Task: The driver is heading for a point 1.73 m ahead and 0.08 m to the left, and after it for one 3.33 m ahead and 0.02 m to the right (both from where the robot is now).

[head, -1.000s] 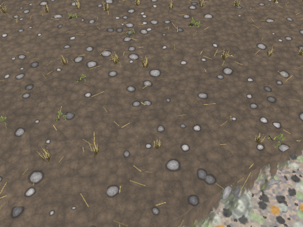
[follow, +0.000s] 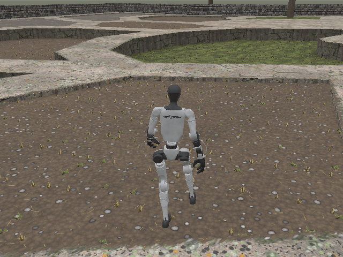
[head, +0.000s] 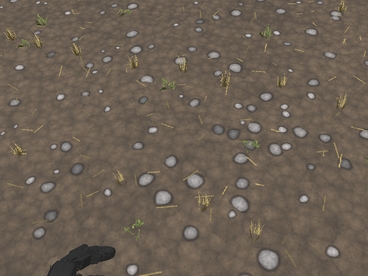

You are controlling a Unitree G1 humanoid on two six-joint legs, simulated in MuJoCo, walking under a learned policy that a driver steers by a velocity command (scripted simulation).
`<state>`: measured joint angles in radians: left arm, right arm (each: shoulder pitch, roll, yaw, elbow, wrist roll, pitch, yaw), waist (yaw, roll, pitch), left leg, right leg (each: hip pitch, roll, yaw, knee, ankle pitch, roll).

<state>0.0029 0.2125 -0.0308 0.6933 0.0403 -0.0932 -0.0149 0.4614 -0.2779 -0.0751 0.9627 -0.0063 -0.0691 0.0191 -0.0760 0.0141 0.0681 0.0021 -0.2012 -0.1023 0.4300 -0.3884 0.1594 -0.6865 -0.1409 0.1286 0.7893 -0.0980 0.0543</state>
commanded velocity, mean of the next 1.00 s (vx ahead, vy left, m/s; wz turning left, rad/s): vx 1.00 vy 0.00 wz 0.33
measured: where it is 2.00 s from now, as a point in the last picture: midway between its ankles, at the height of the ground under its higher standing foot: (131, 36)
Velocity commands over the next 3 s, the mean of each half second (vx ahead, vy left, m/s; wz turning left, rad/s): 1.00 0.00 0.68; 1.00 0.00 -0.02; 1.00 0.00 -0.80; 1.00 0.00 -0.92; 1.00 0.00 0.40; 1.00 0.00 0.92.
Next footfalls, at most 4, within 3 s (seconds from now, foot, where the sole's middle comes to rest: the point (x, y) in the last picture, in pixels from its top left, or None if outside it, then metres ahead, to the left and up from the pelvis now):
0.10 right None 0.32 -0.20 -0.76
0.52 left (157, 227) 0.65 0.12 -0.76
0.96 right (147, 128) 1.14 0.15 -0.76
1.40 left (98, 80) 1.51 0.41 -0.76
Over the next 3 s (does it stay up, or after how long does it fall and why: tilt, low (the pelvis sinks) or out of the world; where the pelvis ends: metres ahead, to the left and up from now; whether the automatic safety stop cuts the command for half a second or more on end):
stays up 2.76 -0.17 0.01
